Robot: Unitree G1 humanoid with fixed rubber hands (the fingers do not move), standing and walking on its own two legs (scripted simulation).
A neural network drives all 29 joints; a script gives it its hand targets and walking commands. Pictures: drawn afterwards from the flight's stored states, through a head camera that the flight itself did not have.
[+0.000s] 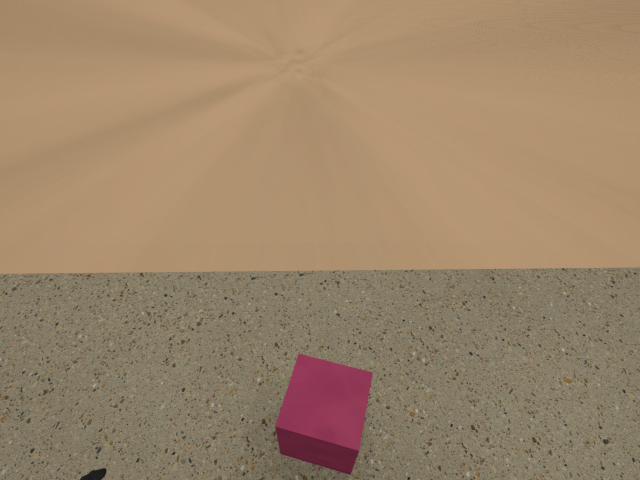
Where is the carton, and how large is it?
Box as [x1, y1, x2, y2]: [275, 354, 372, 474]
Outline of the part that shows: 298,354 275,426 280,453 350,474 359,447 372,372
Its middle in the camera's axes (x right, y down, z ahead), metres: +0.01 +0.48 +1.09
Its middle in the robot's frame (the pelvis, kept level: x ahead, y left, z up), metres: +0.43 -0.01 -0.66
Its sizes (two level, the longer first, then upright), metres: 0.210 0.200 0.250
